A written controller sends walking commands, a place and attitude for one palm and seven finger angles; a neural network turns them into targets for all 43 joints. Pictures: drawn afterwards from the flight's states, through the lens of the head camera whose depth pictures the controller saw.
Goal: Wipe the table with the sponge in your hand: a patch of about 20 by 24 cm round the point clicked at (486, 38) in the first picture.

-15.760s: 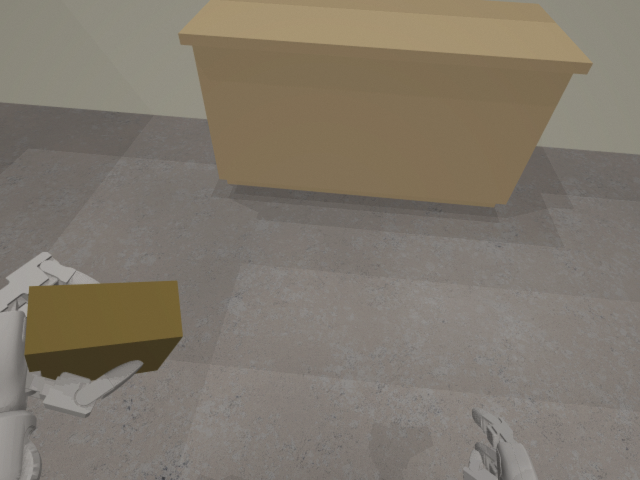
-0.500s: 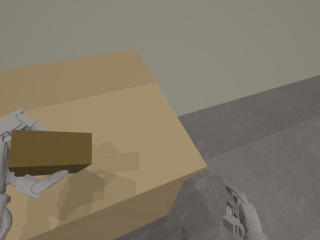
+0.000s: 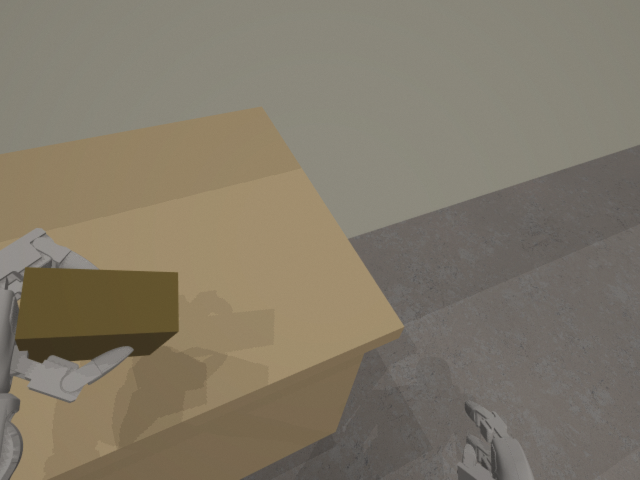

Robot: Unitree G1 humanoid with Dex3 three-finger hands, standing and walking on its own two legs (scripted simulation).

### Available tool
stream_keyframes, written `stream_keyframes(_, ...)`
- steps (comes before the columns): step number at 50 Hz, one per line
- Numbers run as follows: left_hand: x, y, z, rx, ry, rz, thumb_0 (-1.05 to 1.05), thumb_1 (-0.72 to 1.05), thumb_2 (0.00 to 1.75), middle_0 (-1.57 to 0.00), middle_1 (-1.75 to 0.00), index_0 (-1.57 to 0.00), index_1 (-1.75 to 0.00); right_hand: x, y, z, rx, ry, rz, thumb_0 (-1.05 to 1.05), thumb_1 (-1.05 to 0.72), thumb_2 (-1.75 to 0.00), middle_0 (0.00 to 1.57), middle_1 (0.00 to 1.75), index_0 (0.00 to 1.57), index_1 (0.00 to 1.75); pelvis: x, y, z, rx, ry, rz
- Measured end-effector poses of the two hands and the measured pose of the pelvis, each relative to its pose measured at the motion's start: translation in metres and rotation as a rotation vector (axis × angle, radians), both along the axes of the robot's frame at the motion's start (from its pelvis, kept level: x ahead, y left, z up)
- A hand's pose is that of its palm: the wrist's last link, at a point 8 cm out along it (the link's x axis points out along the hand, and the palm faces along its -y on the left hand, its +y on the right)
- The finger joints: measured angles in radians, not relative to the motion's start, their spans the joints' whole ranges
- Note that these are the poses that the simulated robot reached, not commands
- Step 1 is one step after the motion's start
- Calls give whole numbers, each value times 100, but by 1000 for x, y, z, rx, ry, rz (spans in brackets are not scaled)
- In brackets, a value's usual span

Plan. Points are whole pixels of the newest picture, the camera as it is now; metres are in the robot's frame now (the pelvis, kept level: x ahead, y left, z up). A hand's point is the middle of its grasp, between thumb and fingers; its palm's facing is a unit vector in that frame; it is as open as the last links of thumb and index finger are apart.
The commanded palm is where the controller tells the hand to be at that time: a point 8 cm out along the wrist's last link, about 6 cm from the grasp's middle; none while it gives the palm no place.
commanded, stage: shuffle to correct the standing spot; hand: left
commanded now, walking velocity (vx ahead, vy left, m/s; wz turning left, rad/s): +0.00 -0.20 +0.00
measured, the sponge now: (120, 319) +0.23 +0.22 +0.13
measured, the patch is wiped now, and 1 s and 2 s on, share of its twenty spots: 0.00 0.00 0.00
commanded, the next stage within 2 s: none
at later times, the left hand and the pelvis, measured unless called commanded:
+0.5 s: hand (153, 314) +0.23 +0.18 +0.15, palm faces +0.31 -0.85 -0.42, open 9.8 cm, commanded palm +0.17 +0.22 +0.17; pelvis +0.01 -0.06 -0.01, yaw +0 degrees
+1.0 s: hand (156, 320) +0.22 +0.18 +0.16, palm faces +0.30 -0.85 -0.44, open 9.8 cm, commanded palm +0.16 +0.21 +0.17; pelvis +0.00 -0.07 -0.01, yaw +0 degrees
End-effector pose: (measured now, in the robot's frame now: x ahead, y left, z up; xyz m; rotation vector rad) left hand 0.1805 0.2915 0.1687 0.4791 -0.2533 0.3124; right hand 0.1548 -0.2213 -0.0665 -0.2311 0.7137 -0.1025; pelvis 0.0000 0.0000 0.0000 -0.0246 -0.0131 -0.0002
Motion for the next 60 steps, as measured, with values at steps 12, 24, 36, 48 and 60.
stream_keyframes(12,5,-32,0,-14,8,-19,0,-47,102,-77,-135,-77,-134,6,-21,1,36,-24,6,1,-90,-89,20,30,21,30,-1,-26,-1,0,10,-5)
stream_keyframes(24,11,-66,2,-8,38,-26,0,-47,102,-77,-135,-77,-134,11,-69,-7,9,2,-33,1,-90,-89,20,30,21,30,7,-58,-5,0,15,6)
stream_keyframes(36,12,-75,-2,-20,36,-17,0,-47,102,-77,-135,-77,-134,14,-90,-10,-16,21,-57,1,-90,-89,20,30,20,30,12,-70,-9,2,10,10)
stream_keyframes(48,7,-74,5,17,35,-41,0,-47,102,-77,-135,-77,-134,13,-74,-9,12,10,-31,1,-90,-89,20,30,21,30,5,-67,-8,-2,12,7)
stream_keyframes(60,5,-65,-2,-10,50,-15,0,-47,102,-77,-135,-77,-134,4,-67,-13,9,40,-32,1,-90,-89,20,30,21,30,3,-61,-8,-2,16,7)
